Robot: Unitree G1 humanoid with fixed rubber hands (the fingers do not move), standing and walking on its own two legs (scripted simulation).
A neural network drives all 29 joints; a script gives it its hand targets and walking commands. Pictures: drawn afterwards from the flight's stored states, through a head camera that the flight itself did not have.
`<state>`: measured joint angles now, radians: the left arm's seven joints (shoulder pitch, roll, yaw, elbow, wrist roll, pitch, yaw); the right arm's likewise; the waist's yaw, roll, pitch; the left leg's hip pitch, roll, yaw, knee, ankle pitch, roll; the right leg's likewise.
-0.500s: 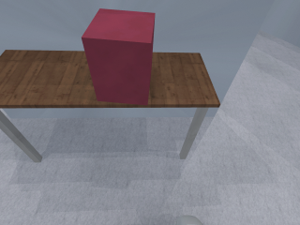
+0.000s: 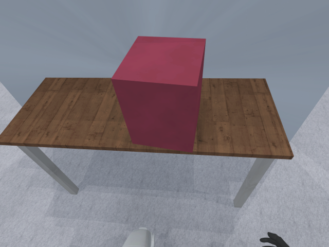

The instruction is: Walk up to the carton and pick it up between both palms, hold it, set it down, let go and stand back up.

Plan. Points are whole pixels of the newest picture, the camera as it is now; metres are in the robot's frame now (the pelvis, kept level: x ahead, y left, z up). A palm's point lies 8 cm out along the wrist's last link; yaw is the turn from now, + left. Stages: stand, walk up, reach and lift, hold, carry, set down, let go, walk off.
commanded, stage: walk up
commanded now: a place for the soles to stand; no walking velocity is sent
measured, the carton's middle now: (165, 95) +0.59 +0.03 +0.01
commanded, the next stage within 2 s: none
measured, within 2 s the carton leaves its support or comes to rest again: neither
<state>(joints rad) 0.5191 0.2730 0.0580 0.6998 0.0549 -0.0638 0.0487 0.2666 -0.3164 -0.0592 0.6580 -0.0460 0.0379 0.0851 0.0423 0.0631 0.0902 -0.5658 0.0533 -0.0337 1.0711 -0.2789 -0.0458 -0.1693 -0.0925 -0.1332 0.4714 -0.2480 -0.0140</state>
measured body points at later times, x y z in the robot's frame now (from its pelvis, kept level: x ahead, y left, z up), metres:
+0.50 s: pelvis +0.15 +0.13 -0.01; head +0.18 +0.14 +0.44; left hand +0.26 +0.39 -0.12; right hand +0.20 -0.16 -0.11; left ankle +0.16 +0.20 -0.74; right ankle +0.21 -0.01 -0.69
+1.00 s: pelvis +0.15 +0.16 -0.01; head +0.16 +0.17 +0.43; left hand +0.30 +0.41 -0.13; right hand +0.23 -0.12 -0.10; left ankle +0.17 +0.28 -0.74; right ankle +0.19 +0.02 -0.73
